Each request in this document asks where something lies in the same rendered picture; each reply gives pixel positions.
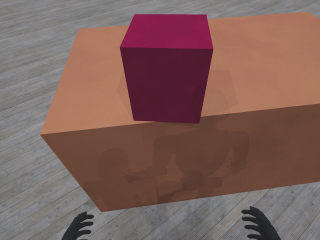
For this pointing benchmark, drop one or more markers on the left robot hand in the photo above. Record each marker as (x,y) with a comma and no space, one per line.
(72,233)

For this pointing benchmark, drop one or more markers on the right robot hand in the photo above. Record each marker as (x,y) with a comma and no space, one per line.
(264,227)

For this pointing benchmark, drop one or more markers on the pedestal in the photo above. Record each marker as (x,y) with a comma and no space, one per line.
(259,126)

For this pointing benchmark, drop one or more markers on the carton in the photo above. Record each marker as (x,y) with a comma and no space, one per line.
(166,60)

